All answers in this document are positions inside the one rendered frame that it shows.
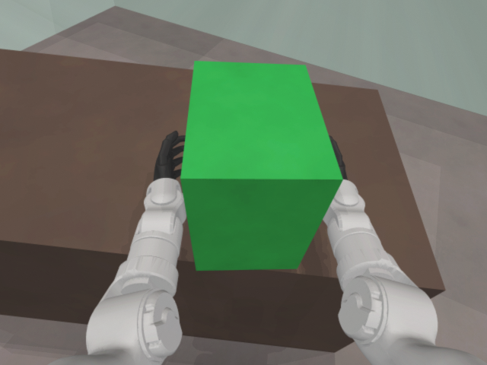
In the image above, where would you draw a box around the robot left hand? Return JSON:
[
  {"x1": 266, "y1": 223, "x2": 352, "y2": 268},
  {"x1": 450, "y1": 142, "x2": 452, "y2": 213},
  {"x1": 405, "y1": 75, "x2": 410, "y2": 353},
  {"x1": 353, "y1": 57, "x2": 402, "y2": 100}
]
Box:
[{"x1": 154, "y1": 131, "x2": 186, "y2": 181}]

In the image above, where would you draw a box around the right robot upper arm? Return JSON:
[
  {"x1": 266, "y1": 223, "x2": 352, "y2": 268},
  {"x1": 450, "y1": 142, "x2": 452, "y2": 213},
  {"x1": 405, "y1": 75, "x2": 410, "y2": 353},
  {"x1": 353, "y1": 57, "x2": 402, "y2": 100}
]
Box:
[{"x1": 338, "y1": 275, "x2": 487, "y2": 365}]

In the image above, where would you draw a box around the carton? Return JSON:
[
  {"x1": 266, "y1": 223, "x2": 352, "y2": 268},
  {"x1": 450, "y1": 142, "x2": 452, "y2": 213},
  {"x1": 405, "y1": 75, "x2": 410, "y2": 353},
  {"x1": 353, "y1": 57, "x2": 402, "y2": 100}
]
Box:
[{"x1": 180, "y1": 61, "x2": 343, "y2": 271}]

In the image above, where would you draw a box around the pedestal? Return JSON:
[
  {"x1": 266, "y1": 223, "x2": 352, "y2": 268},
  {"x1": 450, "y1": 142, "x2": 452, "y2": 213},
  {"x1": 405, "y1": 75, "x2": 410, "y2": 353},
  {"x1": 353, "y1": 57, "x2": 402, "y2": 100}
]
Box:
[{"x1": 0, "y1": 49, "x2": 445, "y2": 353}]

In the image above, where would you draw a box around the robot right hand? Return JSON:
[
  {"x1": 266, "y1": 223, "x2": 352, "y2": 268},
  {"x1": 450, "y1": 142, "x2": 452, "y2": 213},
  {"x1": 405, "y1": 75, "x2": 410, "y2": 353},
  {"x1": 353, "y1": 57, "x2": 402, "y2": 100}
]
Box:
[{"x1": 329, "y1": 135, "x2": 348, "y2": 180}]

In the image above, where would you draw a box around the robot left forearm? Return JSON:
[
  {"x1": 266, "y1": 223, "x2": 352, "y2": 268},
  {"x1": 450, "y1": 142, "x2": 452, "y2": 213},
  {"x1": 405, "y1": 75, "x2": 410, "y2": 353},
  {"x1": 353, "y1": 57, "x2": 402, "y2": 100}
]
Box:
[{"x1": 86, "y1": 178, "x2": 186, "y2": 349}]

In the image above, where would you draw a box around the left robot upper arm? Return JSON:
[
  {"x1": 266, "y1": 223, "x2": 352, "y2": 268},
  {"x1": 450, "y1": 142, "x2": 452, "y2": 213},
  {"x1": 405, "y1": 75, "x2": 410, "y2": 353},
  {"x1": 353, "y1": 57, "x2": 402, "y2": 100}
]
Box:
[{"x1": 48, "y1": 288, "x2": 183, "y2": 365}]

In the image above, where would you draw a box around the robot right forearm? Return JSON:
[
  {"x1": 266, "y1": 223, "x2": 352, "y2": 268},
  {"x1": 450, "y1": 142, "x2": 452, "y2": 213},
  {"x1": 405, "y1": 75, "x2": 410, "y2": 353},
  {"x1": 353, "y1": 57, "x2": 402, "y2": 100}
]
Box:
[{"x1": 323, "y1": 179, "x2": 438, "y2": 333}]

